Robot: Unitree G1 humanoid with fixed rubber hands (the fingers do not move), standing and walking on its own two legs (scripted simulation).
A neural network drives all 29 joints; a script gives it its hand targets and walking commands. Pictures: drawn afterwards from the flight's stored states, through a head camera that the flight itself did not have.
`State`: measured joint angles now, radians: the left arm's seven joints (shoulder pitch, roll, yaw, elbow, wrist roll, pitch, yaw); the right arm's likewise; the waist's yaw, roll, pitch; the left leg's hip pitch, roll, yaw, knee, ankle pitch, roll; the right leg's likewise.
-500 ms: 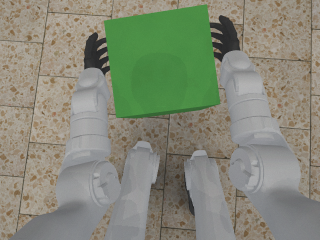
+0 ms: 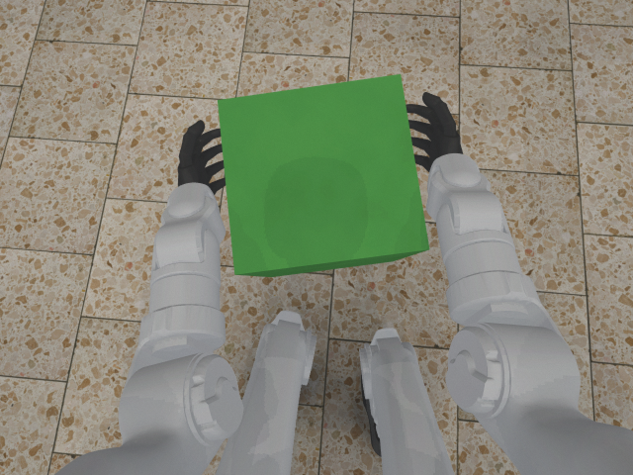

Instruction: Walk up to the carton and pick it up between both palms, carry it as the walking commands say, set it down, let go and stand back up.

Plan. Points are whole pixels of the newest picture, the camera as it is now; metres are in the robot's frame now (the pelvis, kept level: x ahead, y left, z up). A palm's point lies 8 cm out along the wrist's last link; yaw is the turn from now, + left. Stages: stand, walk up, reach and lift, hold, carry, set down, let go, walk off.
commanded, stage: reach and lift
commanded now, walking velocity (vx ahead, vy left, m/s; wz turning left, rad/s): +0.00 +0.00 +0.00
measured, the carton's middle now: (322, 196) +0.46 +0.05 -0.15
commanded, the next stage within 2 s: none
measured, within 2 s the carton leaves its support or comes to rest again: neither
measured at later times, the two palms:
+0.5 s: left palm (174, 182) +0.41 +0.20 +0.01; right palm (469, 148) +0.47 -0.10 +0.02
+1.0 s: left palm (140, 173) +0.40 +0.19 +0.08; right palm (506, 139) +0.45 -0.10 +0.09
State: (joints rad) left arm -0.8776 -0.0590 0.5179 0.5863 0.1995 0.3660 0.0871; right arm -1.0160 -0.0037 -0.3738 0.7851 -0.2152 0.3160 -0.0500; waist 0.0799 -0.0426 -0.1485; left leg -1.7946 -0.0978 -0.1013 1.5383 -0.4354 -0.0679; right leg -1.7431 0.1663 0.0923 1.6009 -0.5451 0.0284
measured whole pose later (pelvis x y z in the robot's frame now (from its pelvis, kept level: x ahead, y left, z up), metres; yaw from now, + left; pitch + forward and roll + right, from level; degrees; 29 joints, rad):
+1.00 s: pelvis +0.05 +0.00 +0.13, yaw +0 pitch +27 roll +0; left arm -0.52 -0.13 0.44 0.53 0.21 0.30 0.07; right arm -0.63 0.09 -0.32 0.70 -0.22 0.24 -0.05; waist 0.08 -0.04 -0.16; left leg -1.15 -0.08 -0.12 1.02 -0.35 -0.04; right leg -1.10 0.13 0.14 1.07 -0.44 0.00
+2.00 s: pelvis +0.08 +0.00 +0.22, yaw +0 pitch +4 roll +1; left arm -0.31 -0.17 0.34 0.40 0.27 0.53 0.05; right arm -0.38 0.16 -0.29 0.54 -0.28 0.45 -0.02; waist 0.10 -0.02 -0.06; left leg -0.35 -0.05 -0.13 0.47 -0.19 -0.02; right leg -0.32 0.08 0.17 0.53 -0.28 -0.02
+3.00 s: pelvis +0.07 +0.01 +0.22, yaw -1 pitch -7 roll +0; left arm -0.34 -0.17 0.28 0.33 0.31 0.76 0.06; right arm -0.37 0.14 -0.27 0.42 -0.30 0.71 0.01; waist 0.02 -0.01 -0.02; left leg -0.11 -0.05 -0.11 0.40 -0.17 0.00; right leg -0.07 0.06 0.16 0.43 -0.24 0.00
